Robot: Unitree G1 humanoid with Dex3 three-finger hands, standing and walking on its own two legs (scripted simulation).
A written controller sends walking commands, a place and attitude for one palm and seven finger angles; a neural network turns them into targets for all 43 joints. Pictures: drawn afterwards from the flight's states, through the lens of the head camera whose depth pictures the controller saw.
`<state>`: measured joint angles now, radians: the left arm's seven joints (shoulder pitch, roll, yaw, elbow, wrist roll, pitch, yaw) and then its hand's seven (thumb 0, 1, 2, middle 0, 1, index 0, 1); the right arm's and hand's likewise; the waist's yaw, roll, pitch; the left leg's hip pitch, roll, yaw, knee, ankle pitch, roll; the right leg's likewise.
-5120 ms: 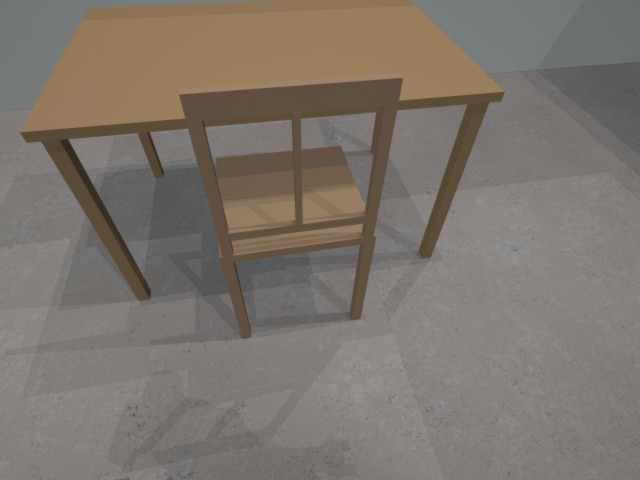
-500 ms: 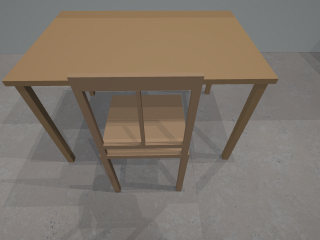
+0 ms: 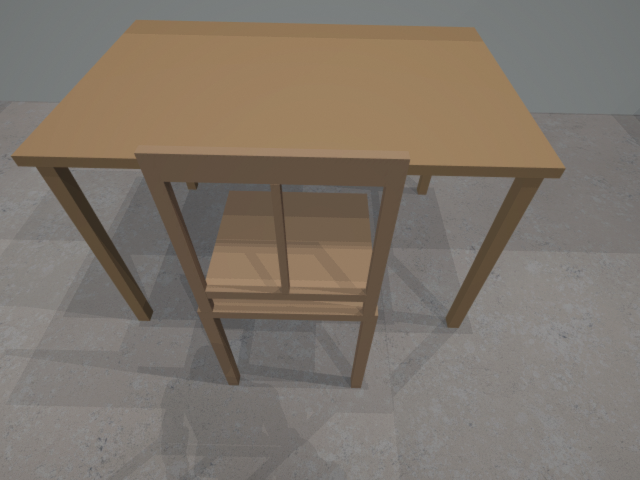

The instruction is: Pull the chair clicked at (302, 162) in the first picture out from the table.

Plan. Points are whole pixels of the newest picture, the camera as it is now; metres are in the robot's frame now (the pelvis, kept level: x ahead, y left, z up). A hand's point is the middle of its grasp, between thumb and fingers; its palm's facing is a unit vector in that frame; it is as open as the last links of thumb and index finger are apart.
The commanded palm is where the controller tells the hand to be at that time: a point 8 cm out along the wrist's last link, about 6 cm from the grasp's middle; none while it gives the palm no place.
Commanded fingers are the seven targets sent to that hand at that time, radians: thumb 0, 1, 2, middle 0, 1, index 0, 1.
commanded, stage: look again from close up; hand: left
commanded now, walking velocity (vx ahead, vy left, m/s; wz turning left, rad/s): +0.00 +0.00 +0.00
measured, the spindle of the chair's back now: (281, 243) +0.53 +0.11 -0.08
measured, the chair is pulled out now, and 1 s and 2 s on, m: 0.00 0.00 0.00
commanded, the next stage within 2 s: shuffle to correct the standing spot in 1.02 s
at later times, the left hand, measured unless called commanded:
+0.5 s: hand out of the picture +0.03 +0.24 -0.18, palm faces +0.00 -0.98 -0.22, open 7.4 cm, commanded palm none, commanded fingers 0.00 0.90 0.90 -0.20 -0.30 -0.20 -0.30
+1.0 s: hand out of the picture +0.00 +0.23 -0.18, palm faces +0.00 -0.98 -0.18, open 7.4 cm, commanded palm none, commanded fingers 0.00 0.90 0.90 -0.20 -0.30 -0.20 -0.30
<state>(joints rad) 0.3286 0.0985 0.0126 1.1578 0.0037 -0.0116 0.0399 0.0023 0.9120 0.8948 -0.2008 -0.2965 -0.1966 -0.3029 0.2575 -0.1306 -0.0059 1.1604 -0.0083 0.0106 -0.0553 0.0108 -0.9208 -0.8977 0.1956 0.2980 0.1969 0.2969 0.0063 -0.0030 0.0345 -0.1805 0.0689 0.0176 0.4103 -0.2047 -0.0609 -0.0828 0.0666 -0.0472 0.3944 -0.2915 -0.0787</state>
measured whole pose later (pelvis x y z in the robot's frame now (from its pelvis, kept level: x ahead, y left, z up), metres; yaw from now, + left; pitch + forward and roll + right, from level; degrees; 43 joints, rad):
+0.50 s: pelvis +0.01 +0.05 -0.01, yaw -1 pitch +0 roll +0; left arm 0.27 0.18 0.00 1.05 0.01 -0.01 0.04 0.00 0.91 0.89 -0.20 -0.30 -0.20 -0.30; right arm 0.27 -0.16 0.03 1.08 -0.01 -0.02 -0.03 0.01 -0.93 -0.90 0.20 0.30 0.20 0.30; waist 0.00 -0.01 0.02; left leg -0.20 -0.02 0.06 0.50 -0.29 0.04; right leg -0.15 -0.01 -0.01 0.49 -0.34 0.00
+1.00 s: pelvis +0.01 +0.06 +0.00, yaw -2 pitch -1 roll +1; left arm 0.30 0.15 -0.02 1.12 0.01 -0.01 0.04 0.00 0.91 0.89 -0.20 -0.30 -0.20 -0.30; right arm 0.25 -0.16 0.02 1.13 0.00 -0.02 -0.03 0.01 -0.92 -0.90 0.20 0.30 0.20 0.30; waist 0.01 -0.03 0.03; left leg -0.16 -0.04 0.08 0.45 -0.27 0.05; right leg -0.12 -0.02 0.01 0.47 -0.33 0.01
